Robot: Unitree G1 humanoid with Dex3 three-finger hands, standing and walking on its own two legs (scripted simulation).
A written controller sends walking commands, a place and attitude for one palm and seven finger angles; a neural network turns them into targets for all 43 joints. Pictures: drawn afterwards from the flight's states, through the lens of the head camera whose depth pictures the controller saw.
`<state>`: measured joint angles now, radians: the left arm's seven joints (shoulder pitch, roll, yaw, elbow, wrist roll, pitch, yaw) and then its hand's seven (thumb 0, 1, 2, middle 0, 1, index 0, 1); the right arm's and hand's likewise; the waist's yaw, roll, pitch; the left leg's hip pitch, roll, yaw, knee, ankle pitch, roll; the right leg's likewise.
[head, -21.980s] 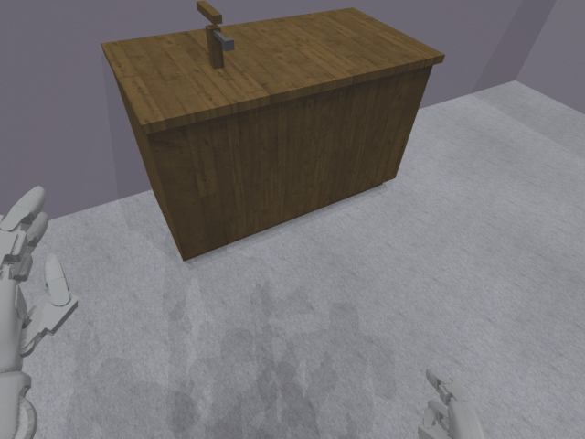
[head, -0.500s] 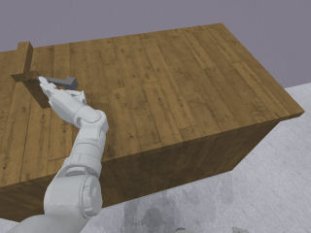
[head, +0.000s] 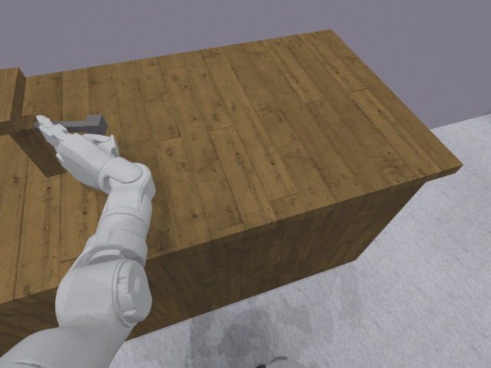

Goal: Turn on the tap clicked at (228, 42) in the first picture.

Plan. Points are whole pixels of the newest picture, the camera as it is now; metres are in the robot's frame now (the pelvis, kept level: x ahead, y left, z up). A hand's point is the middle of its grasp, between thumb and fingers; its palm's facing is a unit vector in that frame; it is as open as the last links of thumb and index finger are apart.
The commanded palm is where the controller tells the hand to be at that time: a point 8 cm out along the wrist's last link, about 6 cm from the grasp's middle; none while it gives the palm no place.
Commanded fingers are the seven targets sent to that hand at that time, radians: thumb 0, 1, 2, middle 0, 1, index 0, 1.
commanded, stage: lift the hand up off the lever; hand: left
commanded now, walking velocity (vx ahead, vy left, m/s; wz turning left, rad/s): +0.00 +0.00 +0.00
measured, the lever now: (96, 126) +0.51 +0.24 +0.10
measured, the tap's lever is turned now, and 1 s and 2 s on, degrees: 75 76 76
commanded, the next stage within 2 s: none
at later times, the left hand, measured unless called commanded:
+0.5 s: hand (113, 132) +0.48 +0.20 +0.11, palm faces +0.82 -0.57 -0.10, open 7.8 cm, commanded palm +0.41 +0.21 +0.12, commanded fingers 0.00 0.90 0.90 -0.15 -0.15 -0.15 -0.15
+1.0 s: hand (104, 133) +0.45 +0.20 +0.14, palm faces +0.81 -0.58 -0.09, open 7.8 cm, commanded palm +0.40 +0.21 +0.14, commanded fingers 0.00 0.90 0.90 -0.15 -0.15 -0.15 -0.15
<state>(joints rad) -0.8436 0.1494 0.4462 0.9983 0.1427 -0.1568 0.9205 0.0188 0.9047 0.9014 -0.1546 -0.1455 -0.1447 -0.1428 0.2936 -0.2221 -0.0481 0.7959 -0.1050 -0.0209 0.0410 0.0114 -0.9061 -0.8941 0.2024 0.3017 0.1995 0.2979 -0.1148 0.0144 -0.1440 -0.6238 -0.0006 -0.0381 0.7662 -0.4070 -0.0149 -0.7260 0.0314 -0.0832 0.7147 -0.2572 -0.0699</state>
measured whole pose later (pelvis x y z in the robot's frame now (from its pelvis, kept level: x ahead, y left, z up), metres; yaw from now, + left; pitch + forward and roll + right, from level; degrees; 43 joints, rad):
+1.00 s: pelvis +0.01 +0.00 +0.02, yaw +1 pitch +9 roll +0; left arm -0.72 0.03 0.31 0.71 0.09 0.05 0.89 0.02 0.90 0.90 -0.15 -0.15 -0.15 -0.15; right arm 0.19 -0.21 -0.04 0.78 -0.08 0.00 0.01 0.01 -0.91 -0.89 0.20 0.30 0.20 0.30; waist -0.03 0.02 -0.12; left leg -0.42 -0.01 -0.05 0.63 -0.37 -0.02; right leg -0.53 0.03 -0.09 0.61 -0.24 -0.07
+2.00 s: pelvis +0.03 +0.00 +0.03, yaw +0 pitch +6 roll +0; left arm -0.67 0.01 0.29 0.54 0.04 0.22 0.85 0.02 0.90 0.90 -0.15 -0.15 -0.16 -0.15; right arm 0.16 -0.20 -0.03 0.79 -0.05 0.00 -0.02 0.01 -0.91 -0.89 0.20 0.30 0.20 0.30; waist 0.01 0.04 -0.09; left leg -0.28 0.00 -0.04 0.51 -0.33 -0.01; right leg -0.40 0.03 -0.08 0.50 -0.21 -0.06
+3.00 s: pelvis -0.01 +0.01 +0.04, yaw -2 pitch -6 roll +0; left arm 0.04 0.29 0.14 -0.02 -0.08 -0.10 0.12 0.01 0.90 0.90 -0.19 -0.23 -0.19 -0.23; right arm 0.13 -0.19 0.04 0.62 0.03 -0.01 -0.04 0.02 -0.90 -0.89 0.20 0.30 0.20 0.30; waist 0.01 0.04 0.05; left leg -0.01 -0.01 0.00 0.35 -0.24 0.01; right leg -0.14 0.03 -0.04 0.34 -0.11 -0.05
